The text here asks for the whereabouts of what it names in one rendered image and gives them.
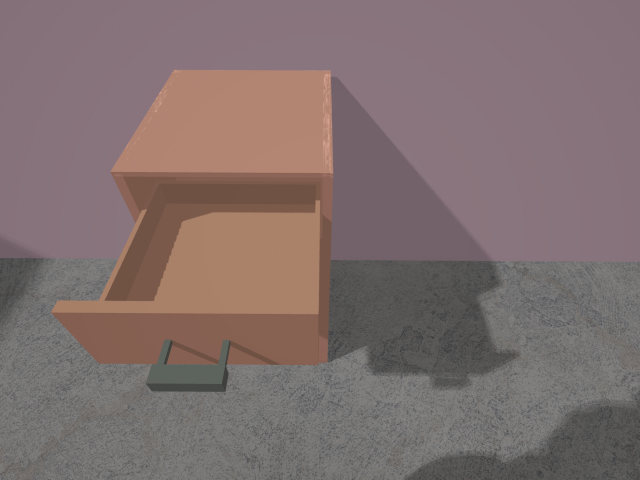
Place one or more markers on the cabinet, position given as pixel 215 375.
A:
pixel 238 125

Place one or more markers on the handle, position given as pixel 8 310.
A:
pixel 188 378

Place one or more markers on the drawer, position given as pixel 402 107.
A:
pixel 209 261

